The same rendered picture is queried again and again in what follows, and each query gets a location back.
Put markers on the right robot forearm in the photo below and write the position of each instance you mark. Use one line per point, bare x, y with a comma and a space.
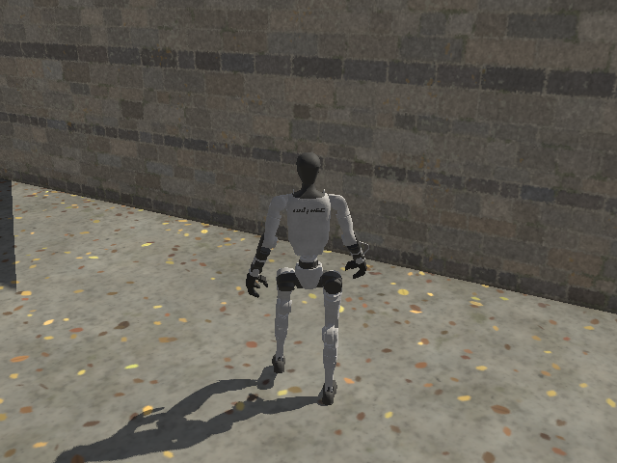
356, 251

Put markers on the left robot forearm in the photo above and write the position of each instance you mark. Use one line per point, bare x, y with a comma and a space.
260, 258

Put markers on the robot left hand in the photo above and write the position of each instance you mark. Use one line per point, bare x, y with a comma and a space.
251, 283

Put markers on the right robot foot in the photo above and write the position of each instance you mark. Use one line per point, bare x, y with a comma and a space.
328, 397

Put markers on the robot left shin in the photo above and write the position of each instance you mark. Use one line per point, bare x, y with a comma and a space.
281, 327

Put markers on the robot right upper arm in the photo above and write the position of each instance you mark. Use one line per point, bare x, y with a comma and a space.
344, 219

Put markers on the robot right hand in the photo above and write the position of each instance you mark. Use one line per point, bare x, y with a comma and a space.
352, 264

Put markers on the robot left upper arm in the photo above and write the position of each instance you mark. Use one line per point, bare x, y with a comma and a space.
277, 204

